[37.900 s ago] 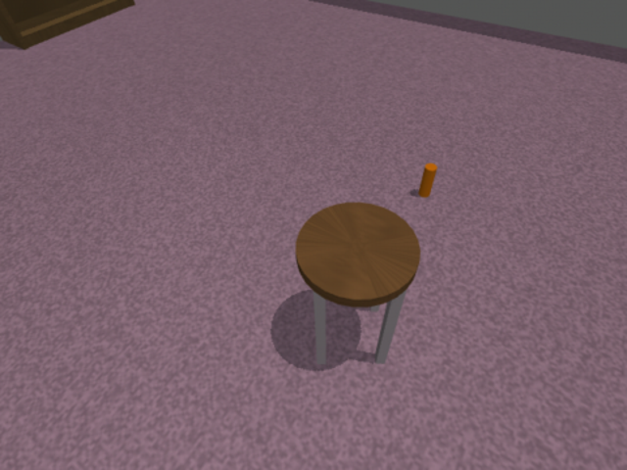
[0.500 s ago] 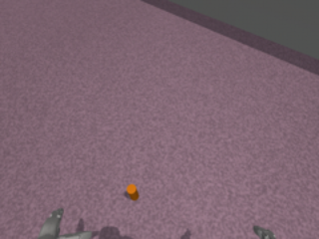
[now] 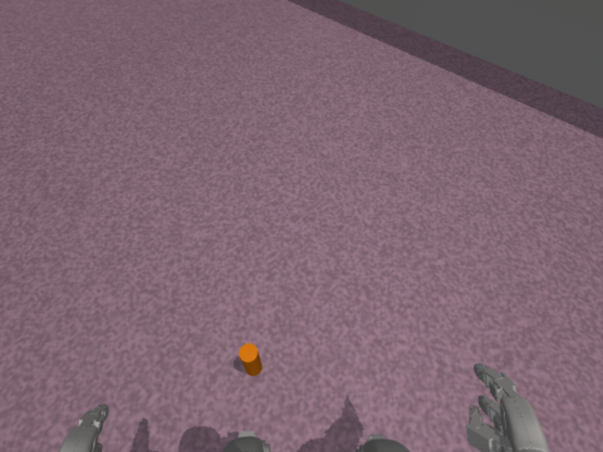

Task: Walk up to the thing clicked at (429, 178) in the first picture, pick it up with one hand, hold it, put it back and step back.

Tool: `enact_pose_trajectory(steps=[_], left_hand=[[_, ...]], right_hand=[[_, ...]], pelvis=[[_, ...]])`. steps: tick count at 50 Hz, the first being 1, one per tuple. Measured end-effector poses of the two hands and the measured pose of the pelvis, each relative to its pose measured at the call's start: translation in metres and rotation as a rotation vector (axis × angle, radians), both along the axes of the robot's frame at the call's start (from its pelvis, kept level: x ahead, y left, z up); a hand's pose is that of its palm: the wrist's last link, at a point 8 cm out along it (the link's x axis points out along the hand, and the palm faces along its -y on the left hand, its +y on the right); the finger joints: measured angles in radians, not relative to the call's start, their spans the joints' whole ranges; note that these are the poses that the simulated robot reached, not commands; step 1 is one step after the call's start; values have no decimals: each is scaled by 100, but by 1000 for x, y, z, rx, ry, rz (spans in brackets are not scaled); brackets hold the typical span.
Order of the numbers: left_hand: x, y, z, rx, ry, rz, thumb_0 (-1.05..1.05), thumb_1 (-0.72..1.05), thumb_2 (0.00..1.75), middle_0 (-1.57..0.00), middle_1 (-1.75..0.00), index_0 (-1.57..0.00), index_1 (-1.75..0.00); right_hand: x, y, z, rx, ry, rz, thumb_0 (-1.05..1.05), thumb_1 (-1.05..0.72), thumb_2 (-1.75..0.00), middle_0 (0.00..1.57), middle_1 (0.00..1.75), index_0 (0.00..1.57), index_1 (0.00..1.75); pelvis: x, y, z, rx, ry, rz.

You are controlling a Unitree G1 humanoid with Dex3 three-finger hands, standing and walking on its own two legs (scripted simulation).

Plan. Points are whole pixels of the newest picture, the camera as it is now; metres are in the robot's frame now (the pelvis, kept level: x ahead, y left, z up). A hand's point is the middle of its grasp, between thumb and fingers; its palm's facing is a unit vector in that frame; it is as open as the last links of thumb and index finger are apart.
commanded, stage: go down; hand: left
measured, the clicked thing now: (251, 360) +0.41 +0.15 -0.64
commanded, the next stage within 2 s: none
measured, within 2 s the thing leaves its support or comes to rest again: neither
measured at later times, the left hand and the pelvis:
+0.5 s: hand (135, 403) +0.23 +0.29 -0.20, palm faces +0.04 -0.98 -0.22, open 17.4 cm; pelvis -0.04 +0.00 -0.10, yaw -1 degrees
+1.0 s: hand (145, 357) +0.33 +0.31 -0.27, palm faces +0.01 -0.99 -0.14, open 17.2 cm; pelvis -0.08 +0.00 -0.23, yaw -4 degrees
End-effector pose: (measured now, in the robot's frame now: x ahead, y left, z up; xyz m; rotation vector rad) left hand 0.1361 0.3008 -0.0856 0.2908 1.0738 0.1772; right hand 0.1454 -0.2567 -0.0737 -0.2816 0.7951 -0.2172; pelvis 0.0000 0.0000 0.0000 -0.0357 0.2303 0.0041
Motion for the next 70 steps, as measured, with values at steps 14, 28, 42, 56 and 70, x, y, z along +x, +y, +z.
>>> enact_pose_trajectory(steps=[14, 28, 42, 56, 70], left_hand=[[4, 10, -22, 0, -43, 20, -1, -54, 11, -8, -10, -7, -11], [99, 39, -103, -104, -429, -94, -1, -55, 8, -8, -9, -7, -9], [146, 56, -146, -137, -625, -121, -1, -52, 11, -6, -11, -5, -10], [182, 68, -182, -185, -747, -183, -1, -48, 9, -5, -9, -5, -8], [202, 75, -199, -205, -822, -206, -1, -47, 8, -5, -8, -5, -7]], right_hand=[[-2, 11, -23, -14, -46, 34, 1, -82, -88, 21, 30, 20, 30], [-44, -14, -131, -70, 99, 66, 1, -88, -89, 21, 30, 20, 30], [-99, -16, -222, -37, 279, 55, 1, -88, -90, 21, 30, 20, 30], [-121, -23, -265, -89, 351, 59, 1, -89, -90, 21, 30, 20, 30], [-130, -21, -301, -94, 381, 76, 1, -90, -90, 21, 30, 20, 30]], pelvis=[[-13, 0, -28, -14, 65, 6], [-45, -2, -125, -14, 253, -17], [-72, -5, -195, -19, 324, -36], [-82, 1, -247, -45, 353, -50], [-88, 2, -282, -52, 354, -57]])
